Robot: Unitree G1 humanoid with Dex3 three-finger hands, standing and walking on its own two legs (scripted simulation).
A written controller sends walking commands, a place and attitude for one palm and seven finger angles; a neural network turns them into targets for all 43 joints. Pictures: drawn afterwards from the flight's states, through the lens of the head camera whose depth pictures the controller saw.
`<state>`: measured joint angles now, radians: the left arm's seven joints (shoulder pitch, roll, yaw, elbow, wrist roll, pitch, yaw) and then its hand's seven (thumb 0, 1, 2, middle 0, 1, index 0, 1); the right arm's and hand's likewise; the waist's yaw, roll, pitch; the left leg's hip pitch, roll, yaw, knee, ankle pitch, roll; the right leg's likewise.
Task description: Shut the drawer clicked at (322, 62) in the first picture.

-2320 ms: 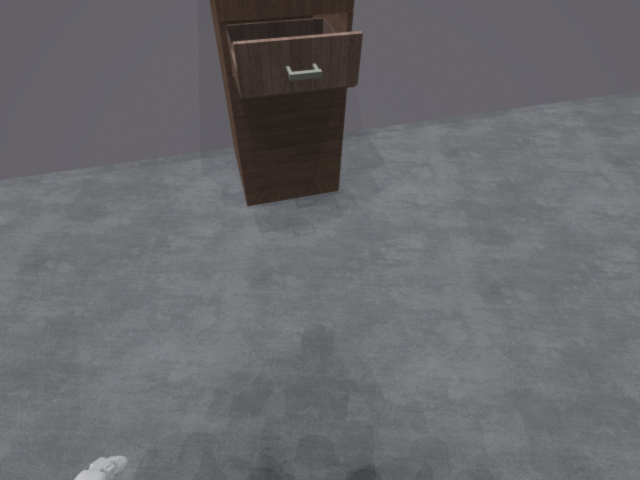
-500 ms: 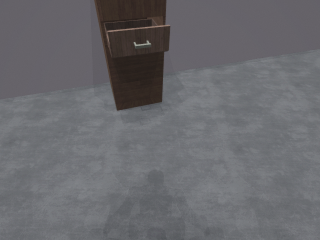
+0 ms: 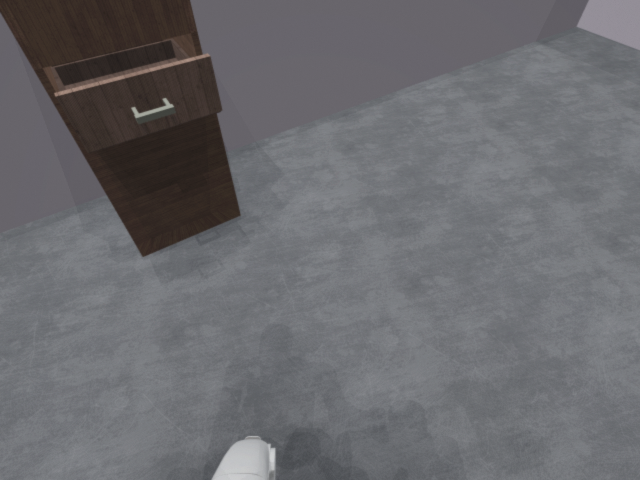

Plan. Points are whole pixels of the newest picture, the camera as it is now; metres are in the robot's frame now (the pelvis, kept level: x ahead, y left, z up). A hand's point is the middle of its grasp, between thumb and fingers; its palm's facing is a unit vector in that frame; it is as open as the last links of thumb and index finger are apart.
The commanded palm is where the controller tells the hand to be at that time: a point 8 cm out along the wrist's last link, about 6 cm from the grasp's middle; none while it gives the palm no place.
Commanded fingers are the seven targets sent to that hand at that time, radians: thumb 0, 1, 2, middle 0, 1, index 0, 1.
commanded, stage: walk to a spot facing it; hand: left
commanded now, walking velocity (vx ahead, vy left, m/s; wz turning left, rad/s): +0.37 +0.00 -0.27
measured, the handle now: (153, 110) +0.96 +0.52 -0.08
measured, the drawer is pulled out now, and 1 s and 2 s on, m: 0.16 0.16 0.16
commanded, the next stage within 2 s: turn to face it in 0.96 s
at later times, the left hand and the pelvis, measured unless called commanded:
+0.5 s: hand (183, 371) +0.31 +0.27 -0.18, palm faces -0.13 -0.98 -0.16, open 7.4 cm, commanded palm none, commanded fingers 0.00 0.90 0.90 -0.20 -0.30 -0.20 -0.30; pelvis +0.23 +0.09 +0.00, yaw -13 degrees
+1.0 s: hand (299, 252) +0.59 +0.09 -0.19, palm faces -0.47 -0.87 -0.17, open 7.4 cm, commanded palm none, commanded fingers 0.00 0.90 0.90 -0.20 -0.30 -0.20 -0.30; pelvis +0.41 -0.01 -0.03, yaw -29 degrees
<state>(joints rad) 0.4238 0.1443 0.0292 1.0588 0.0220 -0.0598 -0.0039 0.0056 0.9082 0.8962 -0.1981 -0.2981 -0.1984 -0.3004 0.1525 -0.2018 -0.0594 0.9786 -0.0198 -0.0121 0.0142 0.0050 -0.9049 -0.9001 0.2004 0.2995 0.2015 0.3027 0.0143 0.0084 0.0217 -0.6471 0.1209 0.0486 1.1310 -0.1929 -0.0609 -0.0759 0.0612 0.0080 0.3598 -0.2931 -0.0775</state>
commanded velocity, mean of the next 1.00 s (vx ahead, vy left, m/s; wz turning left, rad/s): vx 0.30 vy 0.00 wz -0.52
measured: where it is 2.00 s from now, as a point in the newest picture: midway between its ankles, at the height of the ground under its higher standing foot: (367, 369)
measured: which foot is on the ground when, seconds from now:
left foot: up 0.00-0.22, down 0.24-0.90, up 0.92-1.00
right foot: down 0.00-0.24, up 0.26-0.88, down 0.90-1.00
